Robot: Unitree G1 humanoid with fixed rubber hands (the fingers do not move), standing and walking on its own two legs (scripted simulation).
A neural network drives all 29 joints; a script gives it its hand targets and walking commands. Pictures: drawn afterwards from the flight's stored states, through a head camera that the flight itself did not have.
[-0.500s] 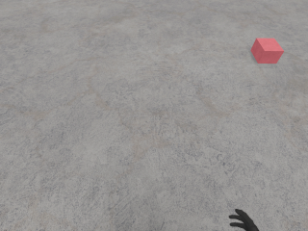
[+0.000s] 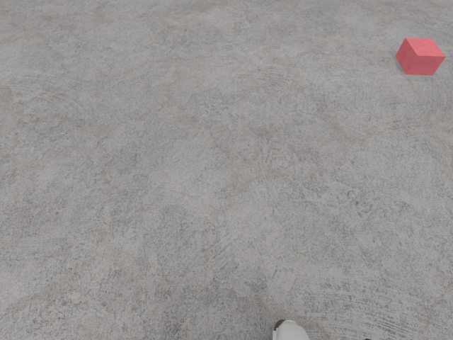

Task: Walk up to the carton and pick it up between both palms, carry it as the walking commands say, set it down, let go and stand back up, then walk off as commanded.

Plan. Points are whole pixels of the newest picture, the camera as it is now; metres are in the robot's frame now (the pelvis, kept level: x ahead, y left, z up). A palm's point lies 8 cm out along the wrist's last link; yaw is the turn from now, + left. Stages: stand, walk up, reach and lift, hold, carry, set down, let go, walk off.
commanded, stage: walk off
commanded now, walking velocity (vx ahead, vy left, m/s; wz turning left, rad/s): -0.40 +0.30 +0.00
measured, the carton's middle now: (418, 56) +2.08 -1.50 -0.68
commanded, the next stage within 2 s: none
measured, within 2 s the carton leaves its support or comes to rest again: neither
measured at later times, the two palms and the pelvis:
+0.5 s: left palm out of the picture -0.17 +0.42 -0.06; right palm out of the picture -0.14 -0.14 -0.14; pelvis -0.19 +0.12 +0.02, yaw -1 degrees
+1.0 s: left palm out of the picture -0.33 +0.57 -0.12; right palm out of the picture -0.28 +0.02 -0.08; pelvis -0.39 +0.29 +0.02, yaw -2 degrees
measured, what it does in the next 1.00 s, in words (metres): walks backwards: right foot, then left foot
